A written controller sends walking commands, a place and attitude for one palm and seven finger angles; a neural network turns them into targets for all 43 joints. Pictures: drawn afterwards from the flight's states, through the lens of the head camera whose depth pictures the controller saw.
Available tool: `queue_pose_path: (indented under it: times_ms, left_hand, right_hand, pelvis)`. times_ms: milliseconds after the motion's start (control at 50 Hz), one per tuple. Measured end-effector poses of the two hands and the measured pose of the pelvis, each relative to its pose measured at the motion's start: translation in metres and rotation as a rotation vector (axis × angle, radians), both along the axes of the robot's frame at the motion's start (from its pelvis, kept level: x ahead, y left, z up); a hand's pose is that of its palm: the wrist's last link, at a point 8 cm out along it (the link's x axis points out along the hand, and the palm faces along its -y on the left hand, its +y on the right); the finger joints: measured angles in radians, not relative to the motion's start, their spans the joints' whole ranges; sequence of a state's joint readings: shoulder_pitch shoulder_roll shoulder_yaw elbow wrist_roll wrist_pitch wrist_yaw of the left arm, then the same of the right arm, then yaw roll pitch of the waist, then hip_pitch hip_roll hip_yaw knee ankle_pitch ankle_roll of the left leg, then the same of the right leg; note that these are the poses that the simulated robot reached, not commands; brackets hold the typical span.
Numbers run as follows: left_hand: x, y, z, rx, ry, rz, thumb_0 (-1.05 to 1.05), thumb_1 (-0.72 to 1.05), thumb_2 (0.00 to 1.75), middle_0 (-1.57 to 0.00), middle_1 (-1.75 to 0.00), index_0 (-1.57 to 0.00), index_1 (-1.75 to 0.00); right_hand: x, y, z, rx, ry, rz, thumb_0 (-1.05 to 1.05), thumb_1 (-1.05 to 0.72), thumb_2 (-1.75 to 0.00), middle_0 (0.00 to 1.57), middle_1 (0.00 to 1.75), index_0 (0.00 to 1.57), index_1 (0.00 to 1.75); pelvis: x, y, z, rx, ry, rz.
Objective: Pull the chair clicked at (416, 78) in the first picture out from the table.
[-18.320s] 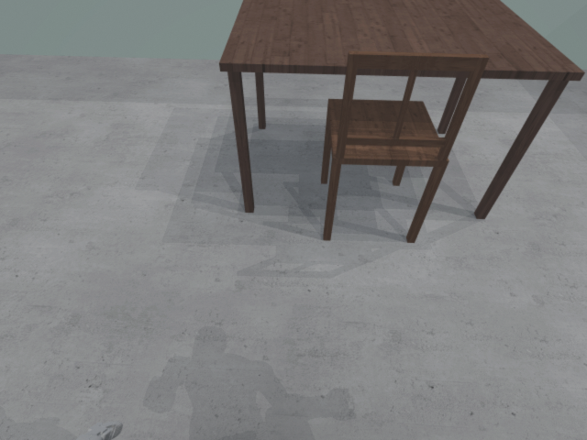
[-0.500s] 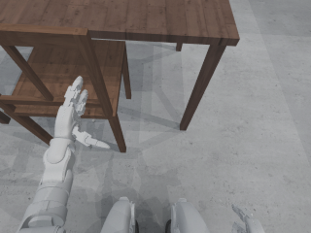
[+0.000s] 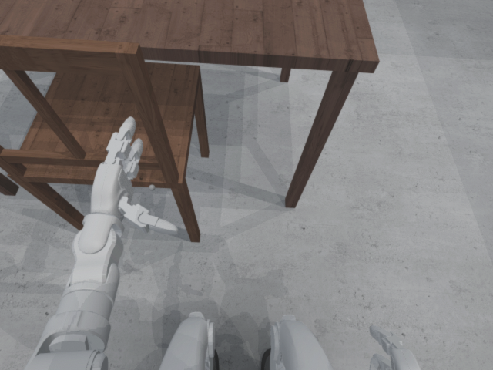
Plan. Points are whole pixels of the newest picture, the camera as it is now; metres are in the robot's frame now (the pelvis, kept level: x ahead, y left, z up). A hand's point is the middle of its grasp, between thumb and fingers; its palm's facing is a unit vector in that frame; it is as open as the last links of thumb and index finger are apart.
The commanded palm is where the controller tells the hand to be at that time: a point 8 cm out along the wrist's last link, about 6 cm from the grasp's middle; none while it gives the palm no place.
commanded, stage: push the fingers through the gap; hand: left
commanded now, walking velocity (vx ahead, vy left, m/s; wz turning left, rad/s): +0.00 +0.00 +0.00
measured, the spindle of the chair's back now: (52, 119) +0.54 +0.36 +0.01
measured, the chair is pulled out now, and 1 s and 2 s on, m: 0.00 0.00 0.00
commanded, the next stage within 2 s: hook a spindle and tug to test in 1.48 s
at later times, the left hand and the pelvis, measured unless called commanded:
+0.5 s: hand (149, 158) +0.45 +0.17 +0.02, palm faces -0.04 -1.00 -0.04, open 16.9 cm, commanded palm +0.43 +0.21 +0.03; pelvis +0.00 +0.00 +0.00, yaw -1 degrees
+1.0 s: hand (155, 140) +0.49 +0.16 +0.02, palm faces -0.03 -1.00 -0.02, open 16.9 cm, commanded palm +0.47 +0.20 +0.03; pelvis +0.00 +0.01 -0.01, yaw -1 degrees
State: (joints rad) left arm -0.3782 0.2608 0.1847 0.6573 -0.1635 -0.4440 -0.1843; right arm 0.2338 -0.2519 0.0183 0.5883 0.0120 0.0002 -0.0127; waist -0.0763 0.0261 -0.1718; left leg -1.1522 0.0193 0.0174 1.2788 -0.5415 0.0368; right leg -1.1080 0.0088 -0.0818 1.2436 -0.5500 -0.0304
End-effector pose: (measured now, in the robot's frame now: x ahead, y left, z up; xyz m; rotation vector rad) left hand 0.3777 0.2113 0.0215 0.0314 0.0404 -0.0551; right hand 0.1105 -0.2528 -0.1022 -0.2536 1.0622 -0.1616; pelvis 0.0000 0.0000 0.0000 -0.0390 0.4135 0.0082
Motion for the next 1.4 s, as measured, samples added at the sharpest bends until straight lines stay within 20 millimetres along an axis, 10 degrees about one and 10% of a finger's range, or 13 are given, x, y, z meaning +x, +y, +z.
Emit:
queue_pose_path:
  times_ms: [800, 1400]
  left_hand:
    - [0.085, -0.001, 0.006, -0.007, -0.049, 0.024, -0.02, -0.50, 0.30, -0.06, -0.08, -0.06, -0.08]
    - [0.104, -0.004, -0.001, -0.005, -0.004, 0.024, -0.02, -0.50, 0.30, -0.06, -0.08, -0.06, -0.08]
  right_hand:
    - [-0.062, 0.000, -0.010, -0.022, 0.195, -0.088, 0.00, -0.90, -0.89, 0.20, 0.30, 0.21, 0.30]
    - [-0.094, 0.001, -0.014, -0.008, 0.306, -0.117, 0.00, -0.90, -0.89, 0.20, 0.30, 0.21, 0.30]
  pelvis:
    - [0.001, 0.008, -0.008, -0.014, 0.063, -0.017]
    - [-0.002, 0.006, -0.010, -0.018, 0.079, -0.020]
